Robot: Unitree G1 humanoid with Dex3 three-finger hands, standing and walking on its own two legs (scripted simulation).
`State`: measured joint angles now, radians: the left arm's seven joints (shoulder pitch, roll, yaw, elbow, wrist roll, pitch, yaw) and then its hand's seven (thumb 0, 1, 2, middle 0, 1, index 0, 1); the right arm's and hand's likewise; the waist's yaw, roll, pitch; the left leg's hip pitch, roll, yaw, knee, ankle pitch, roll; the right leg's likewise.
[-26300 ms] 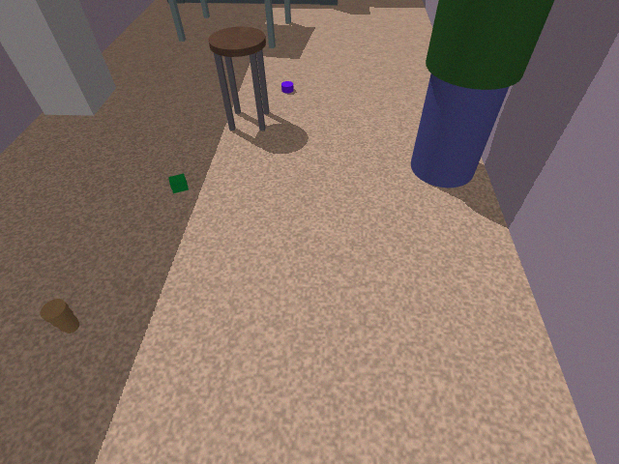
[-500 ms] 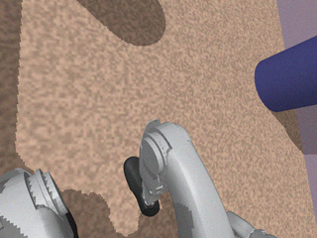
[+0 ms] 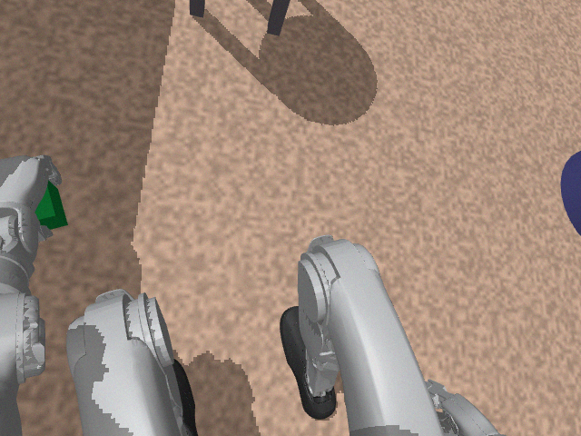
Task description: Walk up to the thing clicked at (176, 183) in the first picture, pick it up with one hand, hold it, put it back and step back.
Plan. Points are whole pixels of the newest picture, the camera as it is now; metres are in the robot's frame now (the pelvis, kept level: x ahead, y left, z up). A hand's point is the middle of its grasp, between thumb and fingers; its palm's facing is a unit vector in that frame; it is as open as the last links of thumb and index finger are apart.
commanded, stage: settle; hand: left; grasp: from above
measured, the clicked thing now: (27, 208) +0.47 +0.29 -0.19
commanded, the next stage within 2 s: lift in 0.12 s
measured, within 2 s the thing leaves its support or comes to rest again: neither
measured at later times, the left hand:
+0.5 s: hand out of the picture +0.44 +0.28 -0.11, palm faces -0.45 -0.10 -0.89, open 9.3 cm
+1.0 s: hand out of the picture +0.38 +0.29 +0.06, palm faces -0.42 -0.11 -0.90, open 9.3 cm
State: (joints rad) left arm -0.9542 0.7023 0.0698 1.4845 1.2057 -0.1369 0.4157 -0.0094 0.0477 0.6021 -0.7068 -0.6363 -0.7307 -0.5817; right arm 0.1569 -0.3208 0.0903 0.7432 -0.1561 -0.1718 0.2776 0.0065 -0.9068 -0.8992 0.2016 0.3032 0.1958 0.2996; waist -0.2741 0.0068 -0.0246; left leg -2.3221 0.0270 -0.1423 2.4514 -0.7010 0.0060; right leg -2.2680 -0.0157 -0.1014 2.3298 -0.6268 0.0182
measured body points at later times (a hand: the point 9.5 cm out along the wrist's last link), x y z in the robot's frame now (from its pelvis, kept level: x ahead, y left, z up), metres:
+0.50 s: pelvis +0.00 +0.00 +0.04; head +0.22 +0.05 +0.43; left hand +0.46 +0.29 -0.06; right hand +0.05 -0.28 -0.07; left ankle +0.07 +0.12 -0.29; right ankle +0.11 -0.12 -0.29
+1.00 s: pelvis +0.00 +0.00 +0.16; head +0.16 +0.04 +0.58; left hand +0.40 +0.29 +0.11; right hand +0.13 -0.26 +0.04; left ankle +0.07 +0.12 -0.29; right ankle +0.11 -0.12 -0.29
